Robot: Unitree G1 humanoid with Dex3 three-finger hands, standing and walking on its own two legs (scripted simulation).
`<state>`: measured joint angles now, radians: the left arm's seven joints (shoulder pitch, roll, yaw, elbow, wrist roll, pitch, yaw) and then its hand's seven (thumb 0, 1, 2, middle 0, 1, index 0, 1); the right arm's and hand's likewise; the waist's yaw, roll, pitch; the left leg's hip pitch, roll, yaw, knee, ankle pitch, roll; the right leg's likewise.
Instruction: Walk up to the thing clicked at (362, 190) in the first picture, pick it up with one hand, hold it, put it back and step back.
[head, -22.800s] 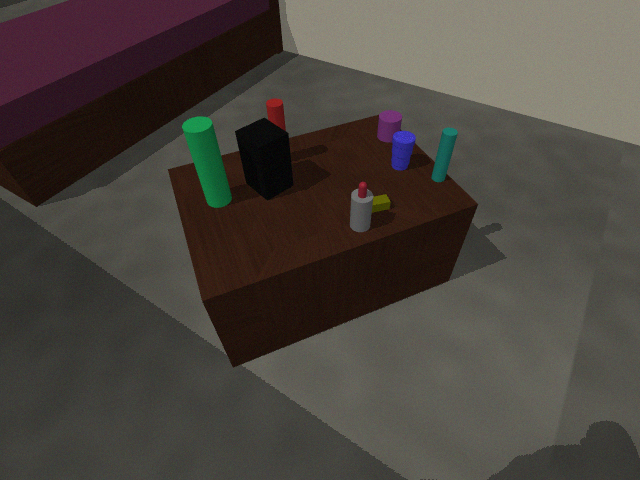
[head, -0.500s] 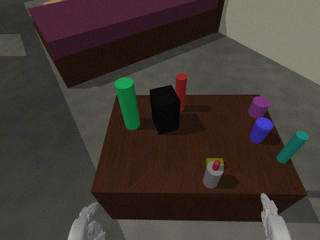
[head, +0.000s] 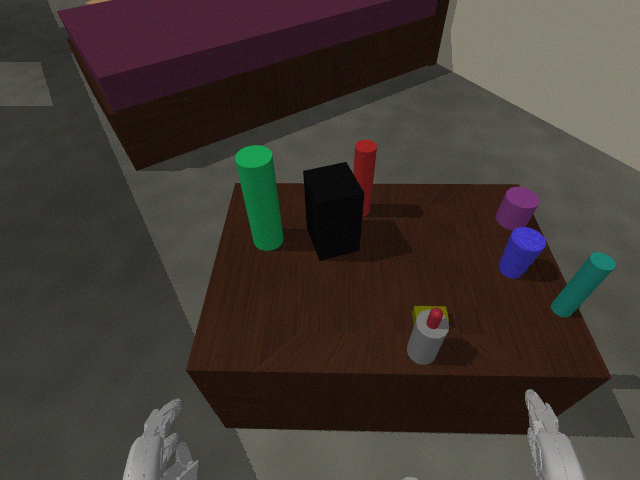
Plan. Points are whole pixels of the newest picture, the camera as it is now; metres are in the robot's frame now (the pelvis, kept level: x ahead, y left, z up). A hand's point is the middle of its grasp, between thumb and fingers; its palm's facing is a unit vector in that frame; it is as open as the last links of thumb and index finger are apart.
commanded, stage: home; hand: right
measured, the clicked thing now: (428, 332) +0.44 -0.17 -0.23
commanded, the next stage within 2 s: stand in 1.54 s
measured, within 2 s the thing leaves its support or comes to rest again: neither
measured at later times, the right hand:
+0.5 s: hand (509, 456) +0.18 -0.19 -0.05, palm faces +0.12 +0.95 -0.28, open 17.4 cm
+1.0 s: hand (508, 454) +0.18 -0.19 -0.05, palm faces +0.12 +0.95 -0.28, open 17.4 cm
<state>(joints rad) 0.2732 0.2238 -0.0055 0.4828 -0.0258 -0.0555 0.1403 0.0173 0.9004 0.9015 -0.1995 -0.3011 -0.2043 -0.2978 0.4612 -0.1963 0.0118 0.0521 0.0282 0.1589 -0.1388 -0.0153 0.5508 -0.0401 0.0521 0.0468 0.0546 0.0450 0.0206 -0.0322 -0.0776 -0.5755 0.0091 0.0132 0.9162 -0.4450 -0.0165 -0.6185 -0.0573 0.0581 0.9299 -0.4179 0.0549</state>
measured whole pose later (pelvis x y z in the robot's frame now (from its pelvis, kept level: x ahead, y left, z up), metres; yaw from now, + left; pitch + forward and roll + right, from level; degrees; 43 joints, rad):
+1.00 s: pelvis +0.01 -0.01 +0.00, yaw +0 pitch +7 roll +2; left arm 0.26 0.21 -0.01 0.52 -0.01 -0.11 0.16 0.02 0.90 0.90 -0.20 -0.30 -0.21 -0.30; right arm 0.46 -0.20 0.01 0.00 0.02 0.23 -0.14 -0.01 0.53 -0.05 0.05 0.05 0.06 0.05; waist 0.02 -0.03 -0.09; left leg -0.56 0.01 0.01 0.90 -0.45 -0.03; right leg -0.62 -0.06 0.05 0.94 -0.44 0.04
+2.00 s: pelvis +0.02 -0.01 +0.02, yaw +0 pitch -1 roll +0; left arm 0.21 0.35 0.03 0.91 0.04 -0.01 0.00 0.01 0.90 0.90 -0.20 -0.30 -0.20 -0.30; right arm 0.28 -0.34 -0.03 0.81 -0.04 0.00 -0.01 -0.01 -0.24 -0.70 0.19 0.27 0.19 0.27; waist 0.00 0.00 0.02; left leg -0.34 0.04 -0.01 0.75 -0.40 -0.04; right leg -0.37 -0.03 0.02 0.76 -0.38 0.03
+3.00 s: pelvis +0.01 -0.01 +0.06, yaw +0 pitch -3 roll +0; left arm 0.12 0.33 0.00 1.16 0.01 -0.01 0.00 0.01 0.90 0.90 -0.20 -0.30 -0.20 -0.29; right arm 0.13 -0.34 0.00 1.14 -0.01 -0.01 0.00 0.00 -0.91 -0.90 0.20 0.30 0.20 0.30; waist 0.00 -0.01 0.06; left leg -0.10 0.04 0.01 0.36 -0.20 -0.04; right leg -0.14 -0.03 0.03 0.36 -0.17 0.03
